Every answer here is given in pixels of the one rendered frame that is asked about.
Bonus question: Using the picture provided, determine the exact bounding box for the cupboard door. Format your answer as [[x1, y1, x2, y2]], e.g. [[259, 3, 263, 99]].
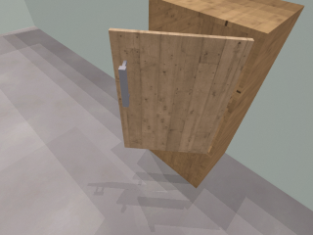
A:
[[109, 27, 254, 154]]

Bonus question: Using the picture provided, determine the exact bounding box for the handle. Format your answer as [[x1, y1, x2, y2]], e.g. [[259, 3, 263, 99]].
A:
[[118, 60, 130, 108]]

